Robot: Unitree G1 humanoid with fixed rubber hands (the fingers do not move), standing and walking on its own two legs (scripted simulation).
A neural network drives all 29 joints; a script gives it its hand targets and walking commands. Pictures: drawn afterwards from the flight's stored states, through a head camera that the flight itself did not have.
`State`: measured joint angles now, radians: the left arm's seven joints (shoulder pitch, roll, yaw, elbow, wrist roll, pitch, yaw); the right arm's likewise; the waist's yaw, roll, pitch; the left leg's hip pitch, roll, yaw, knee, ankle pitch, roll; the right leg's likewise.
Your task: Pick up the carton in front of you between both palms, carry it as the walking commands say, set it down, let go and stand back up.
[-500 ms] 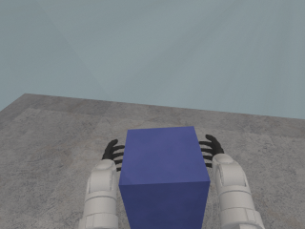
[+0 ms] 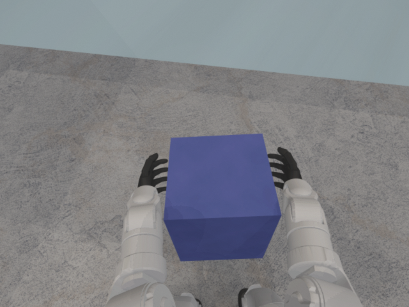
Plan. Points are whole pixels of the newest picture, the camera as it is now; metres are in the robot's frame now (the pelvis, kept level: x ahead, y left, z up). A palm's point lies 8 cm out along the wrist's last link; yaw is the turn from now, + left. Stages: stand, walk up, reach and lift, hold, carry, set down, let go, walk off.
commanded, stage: set down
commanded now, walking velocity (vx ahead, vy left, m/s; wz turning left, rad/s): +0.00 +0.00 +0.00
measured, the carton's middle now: (219, 201) +0.35 -0.01 -0.11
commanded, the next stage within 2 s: none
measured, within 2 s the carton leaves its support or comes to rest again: neither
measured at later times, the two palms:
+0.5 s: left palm (166, 194) +0.41 +0.13 -0.19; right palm (273, 190) +0.40 -0.17 -0.19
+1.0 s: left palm (176, 198) +0.46 +0.13 -0.35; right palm (263, 198) +0.44 -0.17 -0.35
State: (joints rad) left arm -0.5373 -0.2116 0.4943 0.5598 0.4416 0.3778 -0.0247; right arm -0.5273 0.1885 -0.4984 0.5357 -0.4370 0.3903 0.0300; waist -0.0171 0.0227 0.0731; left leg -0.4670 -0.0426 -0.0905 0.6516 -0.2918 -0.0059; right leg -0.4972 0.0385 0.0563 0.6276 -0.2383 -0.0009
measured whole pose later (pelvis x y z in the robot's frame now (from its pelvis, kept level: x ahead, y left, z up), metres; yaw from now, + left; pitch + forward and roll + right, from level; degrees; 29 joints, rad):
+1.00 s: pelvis -0.06 +0.00 -0.25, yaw +2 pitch +47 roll +2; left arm -1.12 0.04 0.44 0.73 0.20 0.28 0.05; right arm -1.08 0.01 -0.49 0.64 -0.22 0.30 -0.08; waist -0.04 0.02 -0.09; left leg -1.98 -0.13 -0.07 1.70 -0.54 -0.05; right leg -2.03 0.10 0.09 1.68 -0.48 0.05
